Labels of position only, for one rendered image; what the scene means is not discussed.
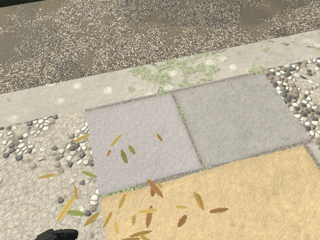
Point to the robot left hand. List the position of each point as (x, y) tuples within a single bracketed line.
[(61, 234)]

